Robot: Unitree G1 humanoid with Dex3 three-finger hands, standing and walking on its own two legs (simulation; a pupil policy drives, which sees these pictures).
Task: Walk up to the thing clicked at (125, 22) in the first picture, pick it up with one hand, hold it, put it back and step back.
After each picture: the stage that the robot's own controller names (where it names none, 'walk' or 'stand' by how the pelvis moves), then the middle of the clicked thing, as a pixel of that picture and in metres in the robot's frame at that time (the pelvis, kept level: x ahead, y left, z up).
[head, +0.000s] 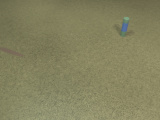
stand; (124, 27) +1.68 -0.48 -0.66
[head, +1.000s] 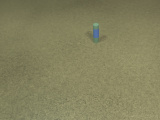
walk; (96, 33) +1.61 -0.01 -0.62
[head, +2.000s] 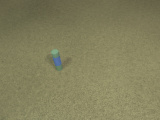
walk; (57, 60) +1.06 +0.34 -0.65
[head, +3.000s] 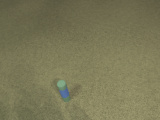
walk; (64, 91) +0.71 +0.26 -0.65
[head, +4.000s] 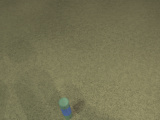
walk; (66, 109) +0.53 +0.21 -0.64
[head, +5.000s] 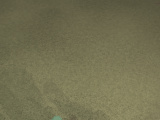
stand; out of the picture +0.45 +0.17 -0.65
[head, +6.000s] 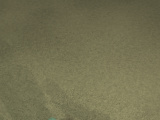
stand; out of the picture +0.43 +0.22 -0.65
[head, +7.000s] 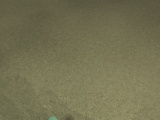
stand; out of the picture +0.45 +0.23 -0.66
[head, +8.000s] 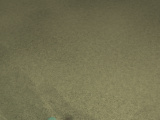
stand; out of the picture +0.44 +0.23 -0.66
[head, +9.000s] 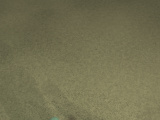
stand; out of the picture +0.44 +0.21 -0.66
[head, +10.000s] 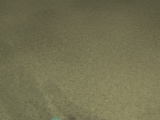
stand; out of the picture +0.44 +0.21 -0.66
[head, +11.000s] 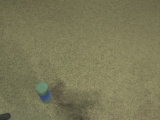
go down; (44, 94) +0.48 +0.20 -0.54
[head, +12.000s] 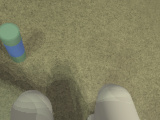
go down; (14, 46) +0.52 +0.25 -0.25
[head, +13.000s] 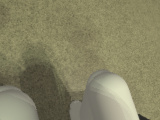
close in; out of the picture +0.51 +0.28 -0.19
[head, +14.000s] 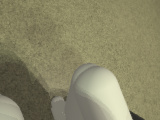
close; out of the picture +0.50 +0.32 -0.17
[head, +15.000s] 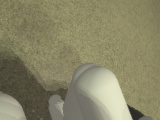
lift; out of the picture +0.46 +0.29 -0.17
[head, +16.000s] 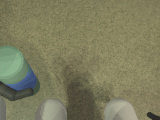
lift; (21, 77) +0.34 +0.20 +0.00
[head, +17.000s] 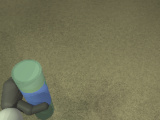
hold; (37, 94) +0.31 +0.16 +0.04
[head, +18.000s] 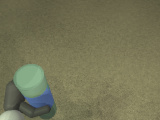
hold; (40, 96) +0.30 +0.15 +0.04
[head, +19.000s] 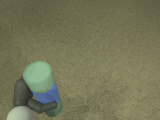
crouch; (47, 93) +0.32 +0.13 +0.02
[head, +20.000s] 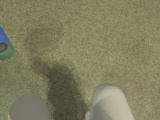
crouch; out of the picture +0.49 +0.23 -0.05
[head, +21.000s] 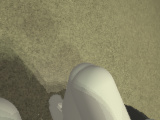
lower; out of the picture +0.46 +0.30 -0.18
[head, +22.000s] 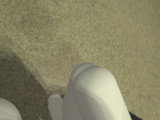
lower; out of the picture +0.47 +0.31 -0.18
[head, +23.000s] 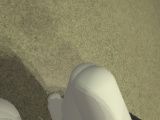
lower; out of the picture +0.47 +0.31 -0.18
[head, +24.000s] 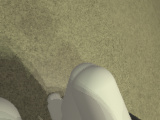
lower; out of the picture +0.47 +0.31 -0.18
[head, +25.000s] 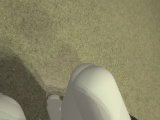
loosen; out of the picture +0.47 +0.28 -0.18
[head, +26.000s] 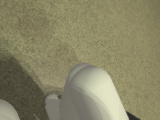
withdraw; out of the picture +0.48 +0.29 -0.18
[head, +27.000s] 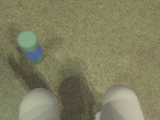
walk; (32, 50) +0.50 +0.21 -0.27
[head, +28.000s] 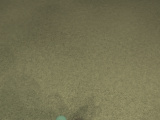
stand; out of the picture +0.44 +0.15 -0.59
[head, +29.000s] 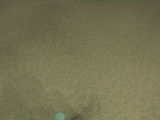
stand; out of the picture +0.45 +0.17 -0.60
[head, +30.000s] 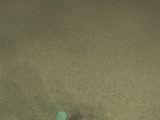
stand; out of the picture +0.44 +0.16 -0.62
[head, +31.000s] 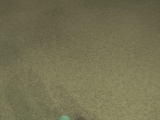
walk; out of the picture +0.46 +0.16 -0.66
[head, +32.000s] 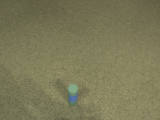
walk; (72, 95) +0.56 +0.06 -0.63
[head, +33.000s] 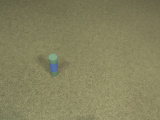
walk; (53, 65) +0.80 +0.21 -0.64
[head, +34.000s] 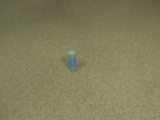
stand; (72, 61) +1.10 +0.18 -0.64
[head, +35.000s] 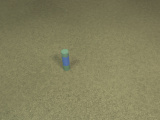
stand; (65, 60) +1.07 +0.19 -0.66
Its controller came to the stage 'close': yes
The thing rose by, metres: 0.68
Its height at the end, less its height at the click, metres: +0.00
